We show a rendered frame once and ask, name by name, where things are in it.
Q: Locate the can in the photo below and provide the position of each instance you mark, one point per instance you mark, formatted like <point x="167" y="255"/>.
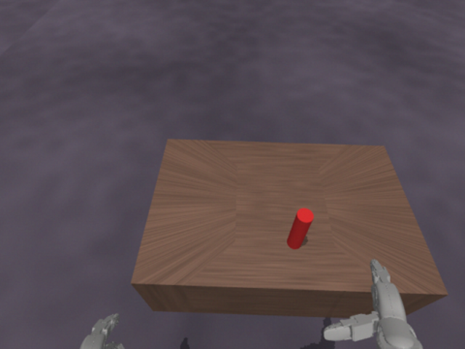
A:
<point x="302" y="222"/>

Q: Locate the right robot arm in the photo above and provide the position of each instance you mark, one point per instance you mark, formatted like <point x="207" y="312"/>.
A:
<point x="394" y="333"/>

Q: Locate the left robot hand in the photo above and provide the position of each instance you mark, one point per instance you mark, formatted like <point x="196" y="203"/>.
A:
<point x="100" y="332"/>

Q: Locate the right robot hand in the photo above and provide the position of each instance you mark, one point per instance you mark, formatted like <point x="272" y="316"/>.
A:
<point x="387" y="303"/>

